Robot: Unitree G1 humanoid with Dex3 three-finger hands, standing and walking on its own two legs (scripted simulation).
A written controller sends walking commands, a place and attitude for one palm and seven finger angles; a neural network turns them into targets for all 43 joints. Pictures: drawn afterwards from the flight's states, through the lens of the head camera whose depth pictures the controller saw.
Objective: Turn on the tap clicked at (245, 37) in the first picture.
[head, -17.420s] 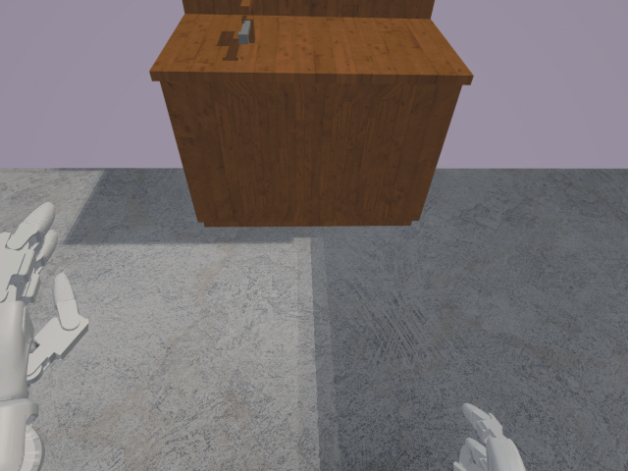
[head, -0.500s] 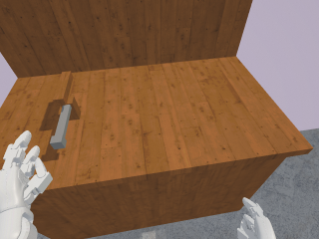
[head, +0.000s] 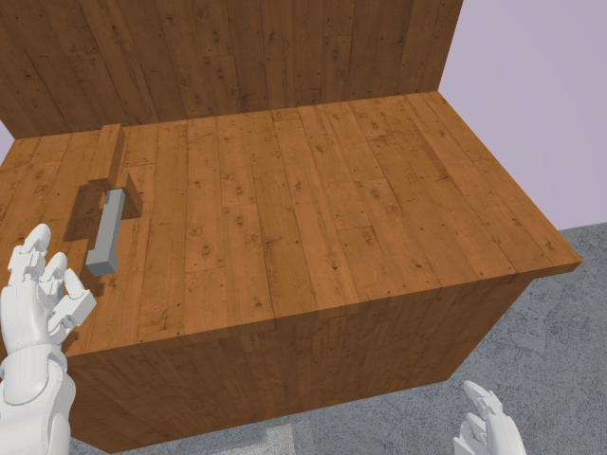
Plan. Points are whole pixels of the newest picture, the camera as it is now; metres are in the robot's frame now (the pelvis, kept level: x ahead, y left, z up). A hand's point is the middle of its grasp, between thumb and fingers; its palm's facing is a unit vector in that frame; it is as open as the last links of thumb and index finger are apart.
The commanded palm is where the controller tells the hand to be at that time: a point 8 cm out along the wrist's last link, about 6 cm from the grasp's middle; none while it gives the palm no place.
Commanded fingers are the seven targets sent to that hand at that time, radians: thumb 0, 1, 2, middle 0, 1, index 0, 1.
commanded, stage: reach beside the lever's end, fingers flat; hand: left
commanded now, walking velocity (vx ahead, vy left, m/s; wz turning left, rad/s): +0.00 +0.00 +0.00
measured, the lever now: (102, 261) +0.33 +0.31 +0.07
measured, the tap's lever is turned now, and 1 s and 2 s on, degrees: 0 0 15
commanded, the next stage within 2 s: push the lever round in 0.88 s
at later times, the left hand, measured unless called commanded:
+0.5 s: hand (74, 284) +0.29 +0.33 +0.07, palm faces +0.52 -0.85 -0.12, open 7.8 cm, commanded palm +0.25 +0.37 +0.06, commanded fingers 0.00 0.90 0.90 -0.15 -0.15 -0.15 -0.15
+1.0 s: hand (73, 288) +0.29 +0.33 +0.06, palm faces +0.51 -0.86 -0.10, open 7.8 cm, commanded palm +0.25 +0.37 +0.06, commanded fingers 0.00 0.90 0.90 -0.15 -0.15 -0.15 -0.15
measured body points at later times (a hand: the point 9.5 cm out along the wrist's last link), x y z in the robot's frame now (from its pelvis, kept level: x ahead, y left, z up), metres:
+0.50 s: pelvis +0.01 +0.00 -0.01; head +0.05 +0.00 +0.44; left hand +0.26 +0.37 +0.07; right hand +0.16 -0.26 -0.11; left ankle +0.02 +0.11 -0.72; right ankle +0.02 -0.08 -0.72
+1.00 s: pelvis +0.01 +0.01 -0.01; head +0.05 +0.01 +0.44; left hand +0.26 +0.37 +0.07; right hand +0.16 -0.24 -0.11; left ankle +0.02 +0.11 -0.72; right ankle +0.02 -0.08 -0.72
